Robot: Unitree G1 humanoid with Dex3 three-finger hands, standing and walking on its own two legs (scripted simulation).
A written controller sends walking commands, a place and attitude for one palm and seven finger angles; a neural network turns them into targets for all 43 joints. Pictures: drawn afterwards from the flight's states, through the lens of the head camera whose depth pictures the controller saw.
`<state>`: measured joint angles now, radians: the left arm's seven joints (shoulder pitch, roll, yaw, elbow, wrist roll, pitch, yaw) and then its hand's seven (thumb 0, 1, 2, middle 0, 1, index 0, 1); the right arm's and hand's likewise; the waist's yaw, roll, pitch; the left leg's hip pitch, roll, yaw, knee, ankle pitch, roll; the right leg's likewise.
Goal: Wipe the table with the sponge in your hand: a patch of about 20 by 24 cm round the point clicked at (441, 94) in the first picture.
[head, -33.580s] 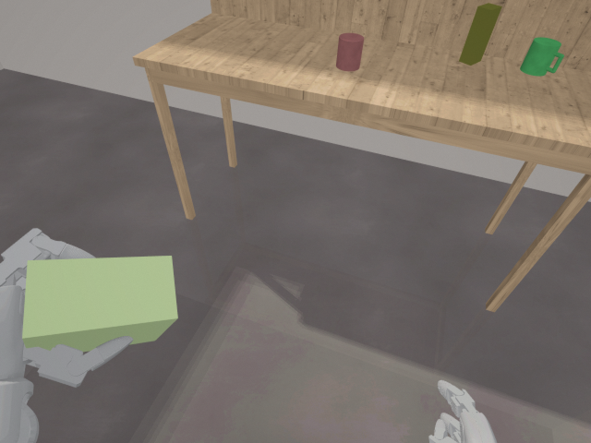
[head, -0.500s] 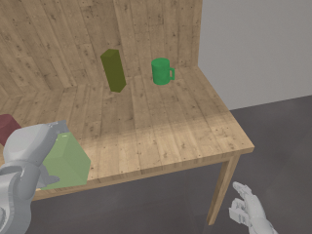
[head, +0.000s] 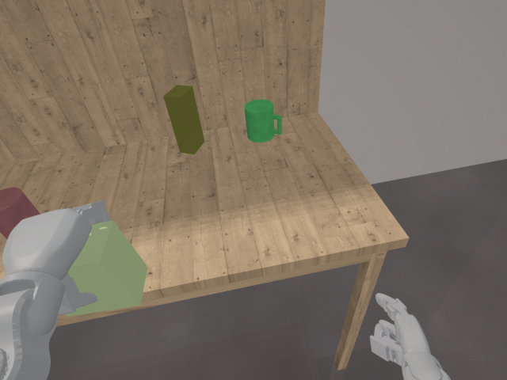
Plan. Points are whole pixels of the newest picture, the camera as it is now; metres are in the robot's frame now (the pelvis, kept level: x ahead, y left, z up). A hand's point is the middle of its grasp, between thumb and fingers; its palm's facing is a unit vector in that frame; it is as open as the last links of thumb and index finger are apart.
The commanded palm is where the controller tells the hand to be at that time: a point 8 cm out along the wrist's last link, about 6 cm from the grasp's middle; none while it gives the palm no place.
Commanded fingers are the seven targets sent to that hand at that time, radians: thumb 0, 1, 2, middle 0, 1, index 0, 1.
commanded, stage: bring the sponge back beside the body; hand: left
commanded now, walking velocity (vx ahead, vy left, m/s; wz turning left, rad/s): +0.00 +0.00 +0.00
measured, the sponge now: (96, 277) +0.19 +0.28 +0.10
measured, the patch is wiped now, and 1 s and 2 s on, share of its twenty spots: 1.00 1.00 1.00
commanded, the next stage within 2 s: step back with the hand held close in 0.02 s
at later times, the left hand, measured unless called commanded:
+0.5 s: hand (87, 230) +0.21 +0.26 +0.20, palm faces +0.37 -0.82 -0.44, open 10.4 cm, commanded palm +0.15 +0.30 +0.22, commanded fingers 0.00 0.10 1.30 -1.20 -1.60 -1.20 -1.60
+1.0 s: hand (43, 271) +0.15 +0.27 +0.20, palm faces +0.47 -0.80 -0.38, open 10.4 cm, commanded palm +0.09 +0.31 +0.22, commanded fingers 0.00 0.10 1.30 -1.20 -1.60 -1.20 -1.60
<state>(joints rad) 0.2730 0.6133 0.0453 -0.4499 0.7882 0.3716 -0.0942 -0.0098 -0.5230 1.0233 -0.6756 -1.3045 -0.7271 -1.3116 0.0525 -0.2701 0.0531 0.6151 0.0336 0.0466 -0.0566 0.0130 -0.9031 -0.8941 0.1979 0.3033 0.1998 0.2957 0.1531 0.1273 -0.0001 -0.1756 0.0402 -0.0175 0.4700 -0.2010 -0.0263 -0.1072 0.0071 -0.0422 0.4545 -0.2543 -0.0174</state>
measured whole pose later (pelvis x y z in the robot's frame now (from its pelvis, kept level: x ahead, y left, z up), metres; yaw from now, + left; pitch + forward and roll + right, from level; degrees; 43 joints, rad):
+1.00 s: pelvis -0.06 +0.03 -0.02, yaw +0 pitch +1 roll -3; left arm 0.41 0.39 0.42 -0.60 -0.04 -0.16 0.15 -0.01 -0.53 1.03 -0.68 -1.31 -0.73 -1.31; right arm 0.18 -0.21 0.03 0.57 0.01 -0.06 -0.07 0.01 -0.90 -0.89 0.20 0.30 0.20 0.30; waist 0.02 0.03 -0.01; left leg -0.51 0.01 -0.04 0.70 -0.25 0.02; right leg -0.42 0.00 -0.04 0.62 -0.22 0.02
